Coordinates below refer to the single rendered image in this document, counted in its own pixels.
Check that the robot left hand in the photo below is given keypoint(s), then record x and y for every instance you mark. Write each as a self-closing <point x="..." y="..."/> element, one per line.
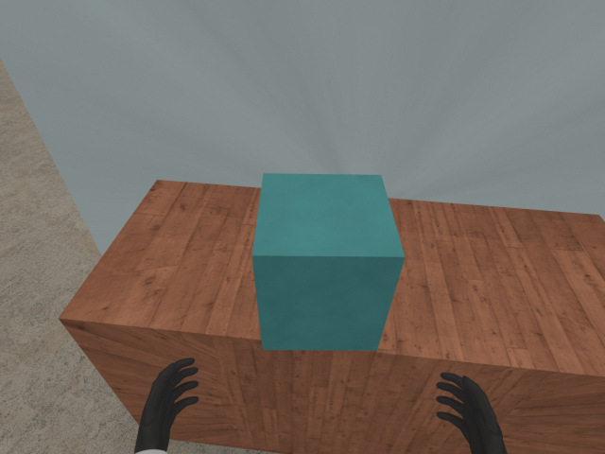
<point x="160" y="411"/>

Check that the pedestal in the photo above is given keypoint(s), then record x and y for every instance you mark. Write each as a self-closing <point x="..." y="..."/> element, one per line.
<point x="512" y="298"/>

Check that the carton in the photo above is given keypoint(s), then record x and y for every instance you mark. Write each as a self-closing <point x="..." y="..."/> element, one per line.
<point x="326" y="259"/>

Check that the robot right hand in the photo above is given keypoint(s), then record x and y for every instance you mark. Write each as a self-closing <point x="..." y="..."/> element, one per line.
<point x="479" y="425"/>

